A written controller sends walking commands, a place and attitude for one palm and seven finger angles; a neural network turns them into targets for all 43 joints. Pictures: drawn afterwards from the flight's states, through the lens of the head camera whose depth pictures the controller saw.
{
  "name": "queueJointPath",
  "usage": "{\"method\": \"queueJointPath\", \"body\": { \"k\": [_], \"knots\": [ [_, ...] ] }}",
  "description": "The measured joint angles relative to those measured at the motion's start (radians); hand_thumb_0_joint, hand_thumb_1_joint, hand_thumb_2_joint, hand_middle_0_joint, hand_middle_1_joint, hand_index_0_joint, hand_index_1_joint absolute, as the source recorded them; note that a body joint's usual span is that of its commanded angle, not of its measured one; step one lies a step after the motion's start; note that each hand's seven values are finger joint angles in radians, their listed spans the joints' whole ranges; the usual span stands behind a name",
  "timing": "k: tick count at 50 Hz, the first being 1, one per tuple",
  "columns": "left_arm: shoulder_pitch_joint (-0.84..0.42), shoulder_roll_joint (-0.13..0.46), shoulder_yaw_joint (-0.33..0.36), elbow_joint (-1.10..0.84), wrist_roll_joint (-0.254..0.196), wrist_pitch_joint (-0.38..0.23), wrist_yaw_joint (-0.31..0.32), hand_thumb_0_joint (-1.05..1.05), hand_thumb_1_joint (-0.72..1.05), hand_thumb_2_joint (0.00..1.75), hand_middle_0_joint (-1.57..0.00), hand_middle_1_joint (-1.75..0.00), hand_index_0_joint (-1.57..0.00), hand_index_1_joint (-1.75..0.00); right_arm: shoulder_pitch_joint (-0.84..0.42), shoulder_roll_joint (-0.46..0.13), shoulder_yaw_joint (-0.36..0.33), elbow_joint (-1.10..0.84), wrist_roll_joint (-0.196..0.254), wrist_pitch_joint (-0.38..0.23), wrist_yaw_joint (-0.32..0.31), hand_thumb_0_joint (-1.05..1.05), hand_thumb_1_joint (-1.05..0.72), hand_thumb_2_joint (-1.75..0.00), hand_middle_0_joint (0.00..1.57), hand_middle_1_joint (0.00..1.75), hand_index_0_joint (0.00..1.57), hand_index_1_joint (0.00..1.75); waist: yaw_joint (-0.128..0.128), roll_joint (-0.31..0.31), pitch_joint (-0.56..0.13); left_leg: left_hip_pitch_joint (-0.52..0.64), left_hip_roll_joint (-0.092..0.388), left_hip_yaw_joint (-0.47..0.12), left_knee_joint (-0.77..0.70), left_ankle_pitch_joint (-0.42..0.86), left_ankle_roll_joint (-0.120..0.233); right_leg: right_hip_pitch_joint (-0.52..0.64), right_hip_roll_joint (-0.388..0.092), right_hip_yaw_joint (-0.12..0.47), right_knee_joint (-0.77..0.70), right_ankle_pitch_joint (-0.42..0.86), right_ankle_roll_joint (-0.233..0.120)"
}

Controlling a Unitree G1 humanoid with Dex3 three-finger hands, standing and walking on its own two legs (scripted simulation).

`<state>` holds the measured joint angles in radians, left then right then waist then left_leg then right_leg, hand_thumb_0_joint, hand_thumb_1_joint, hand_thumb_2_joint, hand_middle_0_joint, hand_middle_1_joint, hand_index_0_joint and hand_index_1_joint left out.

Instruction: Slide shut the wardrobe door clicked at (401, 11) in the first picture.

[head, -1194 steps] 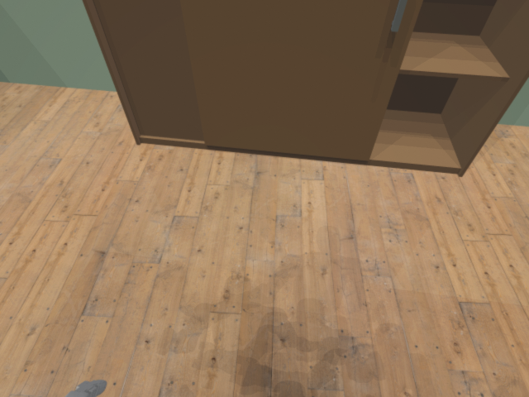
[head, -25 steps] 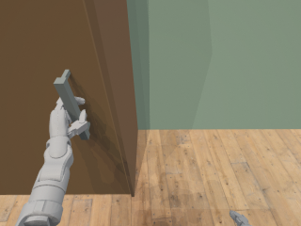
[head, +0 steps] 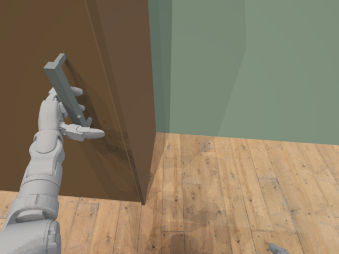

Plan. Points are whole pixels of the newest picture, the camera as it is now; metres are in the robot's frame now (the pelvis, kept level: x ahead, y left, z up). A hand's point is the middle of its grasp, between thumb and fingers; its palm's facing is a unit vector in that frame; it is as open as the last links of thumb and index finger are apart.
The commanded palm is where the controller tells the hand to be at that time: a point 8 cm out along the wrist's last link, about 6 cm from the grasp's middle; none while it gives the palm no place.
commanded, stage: loosen the grip on the handle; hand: left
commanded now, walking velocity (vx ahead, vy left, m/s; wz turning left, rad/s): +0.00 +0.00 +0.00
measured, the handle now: (74, 99) +0.46 +0.26 +0.11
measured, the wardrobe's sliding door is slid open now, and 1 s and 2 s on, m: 0.00 0.00 0.00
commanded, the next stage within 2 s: slip the hand off the handle in 0.16 s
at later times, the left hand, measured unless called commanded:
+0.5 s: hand (68, 115) +0.42 +0.27 +0.09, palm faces +0.21 -0.96 -0.17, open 13.9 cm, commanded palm +0.38 +0.32 +0.11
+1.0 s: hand (45, 119) +0.40 +0.32 +0.10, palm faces +0.21 -0.96 -0.17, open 14.7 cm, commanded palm +0.35 +0.35 +0.11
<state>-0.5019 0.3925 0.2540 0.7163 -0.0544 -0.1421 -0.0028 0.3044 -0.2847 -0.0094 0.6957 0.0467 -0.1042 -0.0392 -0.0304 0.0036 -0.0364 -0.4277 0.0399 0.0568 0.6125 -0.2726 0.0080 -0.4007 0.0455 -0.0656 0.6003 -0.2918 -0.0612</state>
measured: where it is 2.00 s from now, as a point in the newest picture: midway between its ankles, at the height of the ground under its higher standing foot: outside the picture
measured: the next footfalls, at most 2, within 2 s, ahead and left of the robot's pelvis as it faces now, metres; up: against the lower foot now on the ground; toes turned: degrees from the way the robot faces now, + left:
none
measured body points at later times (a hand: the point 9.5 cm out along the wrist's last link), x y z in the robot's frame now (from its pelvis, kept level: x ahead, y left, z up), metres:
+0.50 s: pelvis +0.02 +0.02 +0.00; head +0.06 +0.03 +0.45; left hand +0.40 +0.32 +0.10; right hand +0.16 -0.22 -0.10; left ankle +0.02 +0.12 -0.73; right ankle +0.01 -0.07 -0.73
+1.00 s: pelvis +0.01 +0.05 -0.01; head +0.04 +0.06 +0.44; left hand +0.38 +0.37 +0.11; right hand +0.09 -0.22 -0.11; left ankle +0.02 +0.12 -0.73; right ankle +0.01 -0.07 -0.73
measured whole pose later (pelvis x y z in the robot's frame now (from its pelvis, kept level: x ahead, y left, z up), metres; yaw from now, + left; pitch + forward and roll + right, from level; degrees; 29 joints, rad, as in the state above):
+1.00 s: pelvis +0.01 +0.05 -0.01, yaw +0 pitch +8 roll -2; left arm -0.44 0.46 0.33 0.68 -0.11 -0.19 -0.16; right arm 0.37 -0.27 0.01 0.66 0.03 -0.08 -0.05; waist -0.02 0.01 -0.08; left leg -0.51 0.00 0.07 0.70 -0.33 0.06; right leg -0.47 0.01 -0.05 0.65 -0.32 0.00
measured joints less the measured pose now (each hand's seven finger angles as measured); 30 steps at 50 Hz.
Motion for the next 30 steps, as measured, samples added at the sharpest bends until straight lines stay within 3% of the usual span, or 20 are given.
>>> {"method": "queueJointPath", "body": {
  "k": [6, 16, 25, 30],
  "knots": [
    [0.004, -0.005, 0.028, 0.007, -0.017, -0.026, -0.026, -0.01, -0.49, 0.23, -0.31, -1.24, -0.34, -1.27, 0.008, 0.002, -0.009, 0.026, -0.004, 0.025, 0.005, 0.01, -0.9, -0.89, 0.2, 0.3, 0.2, 0.3, 0.004, 0.006, -0.006, -0.016, -0.001, -0.005, 0.004, -0.011, -0.007, -0.014, -0.001, -0.003, 0.003, -0.013, 0.0],
    [0.06, -0.038, 0.008, -0.082, -0.029, -0.04, -0.065, -0.02, -0.55, 0.2, -0.31, -1.21, -0.37, -1.23, -0.004, 0.025, 0.007, -0.007, -0.015, 0.016, 0.003, 0.01, -0.9, -0.89, 0.2, 0.3, 0.2, 0.3, 0.03, 0.008, -0.016, -0.013, -0.021, 0.0, 0.008, -0.033, 0.007, -0.012, -0.02, 0.003, 0.012, -0.036, 0.016],
    [0.039, -0.015, 0.037, -0.043, -0.014, -0.007, -0.083, -0.02, -0.55, 0.2, -0.31, -1.19, -0.39, -1.23, -0.033, 0.046, 0.029, -0.056, -0.016, 0.022, -0.011, 0.01, -0.9, -0.89, 0.21, 0.3, 0.2, 0.3, 0.023, 0.004, -0.031, -0.024, -0.027, 0.007, 0.032, -0.047, 0.022, -0.019, -0.027, 0.01, 0.024, -0.04, 0.03],
    [0.029, 0.011, 0.054, -0.027, -0.014, -0.017, -0.079, -0.02, -0.55, 0.2, -0.28, -1.17, -0.34, -1.2, -0.017, 0.044, 0.031, -0.06, -0.017, 0.018, -0.015, 0.01, -0.9, -0.89, 0.21, 0.3, 0.21, 0.3, 0.023, 0.003, -0.032, -0.037, -0.031, 0.007, 0.048, -0.051, 0.029, -0.027, -0.032, 0.009, 0.032, -0.039, 0.038]
  ]
}}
